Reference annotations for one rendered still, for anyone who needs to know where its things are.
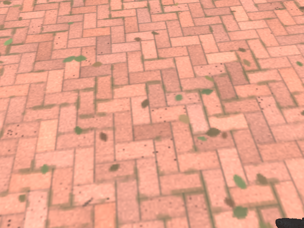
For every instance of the robot right hand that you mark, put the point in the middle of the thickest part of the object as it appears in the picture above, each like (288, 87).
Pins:
(289, 223)

